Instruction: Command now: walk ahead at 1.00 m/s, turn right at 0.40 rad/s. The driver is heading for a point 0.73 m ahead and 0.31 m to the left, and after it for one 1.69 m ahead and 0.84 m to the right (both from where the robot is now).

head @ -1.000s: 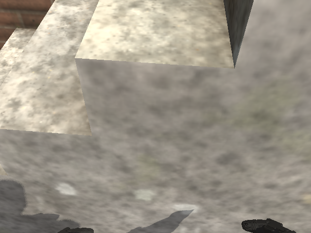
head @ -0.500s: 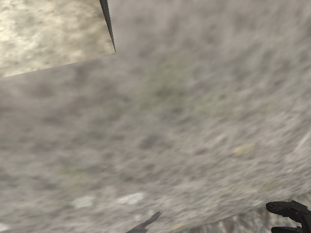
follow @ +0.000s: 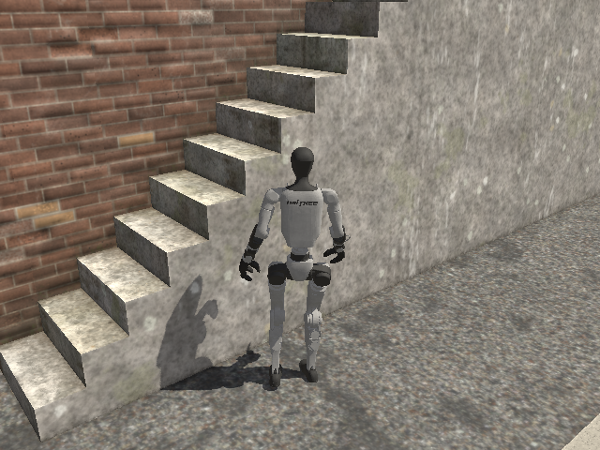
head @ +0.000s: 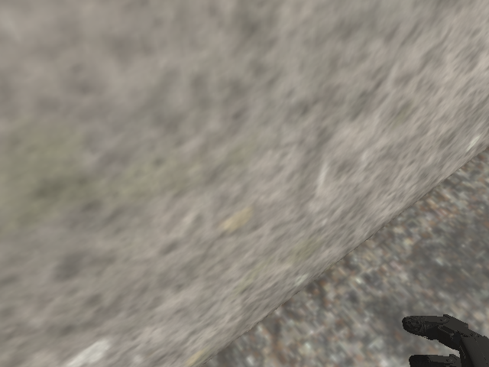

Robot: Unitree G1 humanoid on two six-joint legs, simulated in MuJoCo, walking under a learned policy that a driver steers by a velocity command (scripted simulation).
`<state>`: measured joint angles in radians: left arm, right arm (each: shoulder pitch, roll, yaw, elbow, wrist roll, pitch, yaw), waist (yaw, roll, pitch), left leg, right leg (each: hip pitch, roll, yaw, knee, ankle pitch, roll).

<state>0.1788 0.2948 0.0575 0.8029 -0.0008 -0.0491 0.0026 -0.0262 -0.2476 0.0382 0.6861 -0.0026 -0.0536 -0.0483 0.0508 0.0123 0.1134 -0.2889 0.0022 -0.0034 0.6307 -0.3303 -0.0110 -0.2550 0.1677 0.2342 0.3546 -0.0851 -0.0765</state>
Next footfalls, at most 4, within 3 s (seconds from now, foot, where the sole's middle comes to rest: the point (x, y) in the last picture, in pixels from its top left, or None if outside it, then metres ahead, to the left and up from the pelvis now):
0.08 left None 0.05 0.14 -0.78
0.84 right None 0.09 -0.04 -0.78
1.18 left None -0.09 0.11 -0.78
1.60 right None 0.04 -0.07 -0.78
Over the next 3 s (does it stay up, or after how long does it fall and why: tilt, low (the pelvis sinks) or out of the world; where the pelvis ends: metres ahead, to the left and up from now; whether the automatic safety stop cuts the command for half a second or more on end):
stays up -0.05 0.01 0.00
